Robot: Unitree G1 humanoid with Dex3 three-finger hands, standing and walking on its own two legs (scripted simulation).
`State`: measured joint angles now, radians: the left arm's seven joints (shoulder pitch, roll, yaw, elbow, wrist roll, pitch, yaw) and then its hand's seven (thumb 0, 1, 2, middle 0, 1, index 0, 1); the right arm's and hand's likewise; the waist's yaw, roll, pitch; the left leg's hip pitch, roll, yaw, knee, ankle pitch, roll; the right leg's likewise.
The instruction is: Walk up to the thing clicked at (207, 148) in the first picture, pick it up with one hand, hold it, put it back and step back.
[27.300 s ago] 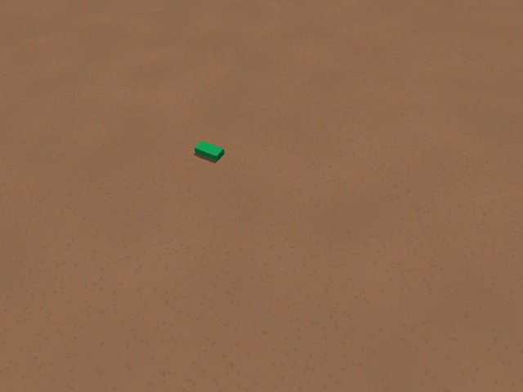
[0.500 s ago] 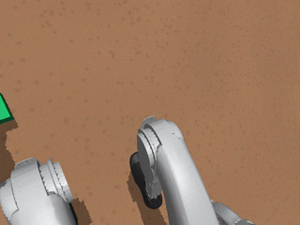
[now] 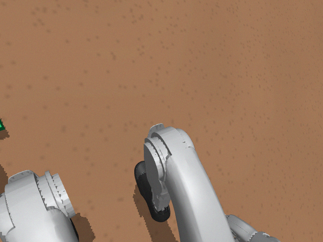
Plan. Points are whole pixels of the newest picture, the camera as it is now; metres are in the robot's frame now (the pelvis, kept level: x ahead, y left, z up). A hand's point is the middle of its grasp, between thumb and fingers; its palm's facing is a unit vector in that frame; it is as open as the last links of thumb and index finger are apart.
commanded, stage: open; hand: left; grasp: from above
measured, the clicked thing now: out of the picture +0.44 +0.31 -0.28
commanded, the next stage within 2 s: withdraw in 0.72 s
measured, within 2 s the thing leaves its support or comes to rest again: neither
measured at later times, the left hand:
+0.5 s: hand out of the picture +0.43 +0.31 -0.25, palm faces -0.44 -0.18 -0.88, open 13.2 cm
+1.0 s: hand out of the picture +0.44 +0.31 -0.24, palm faces -0.42 -0.17 -0.89, open 13.9 cm
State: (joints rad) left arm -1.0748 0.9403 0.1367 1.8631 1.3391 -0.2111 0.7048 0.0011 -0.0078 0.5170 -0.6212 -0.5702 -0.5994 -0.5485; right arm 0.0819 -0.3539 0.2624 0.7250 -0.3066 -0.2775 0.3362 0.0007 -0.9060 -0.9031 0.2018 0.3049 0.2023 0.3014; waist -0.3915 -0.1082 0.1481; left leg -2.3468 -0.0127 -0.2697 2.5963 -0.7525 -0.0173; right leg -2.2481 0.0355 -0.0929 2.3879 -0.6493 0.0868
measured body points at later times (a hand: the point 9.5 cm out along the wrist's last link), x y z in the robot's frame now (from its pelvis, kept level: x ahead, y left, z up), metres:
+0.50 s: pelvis +0.00 +0.00 +0.00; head +0.27 +0.13 +0.34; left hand +0.45 +0.31 -0.20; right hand +0.05 -0.25 -0.05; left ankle +0.05 +0.12 -0.26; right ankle +0.12 -0.14 -0.26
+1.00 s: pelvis +0.00 +0.00 +0.00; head +0.26 +0.13 +0.34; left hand +0.46 +0.31 -0.19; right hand +0.05 -0.25 -0.05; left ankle +0.05 +0.12 -0.26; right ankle +0.12 -0.14 -0.26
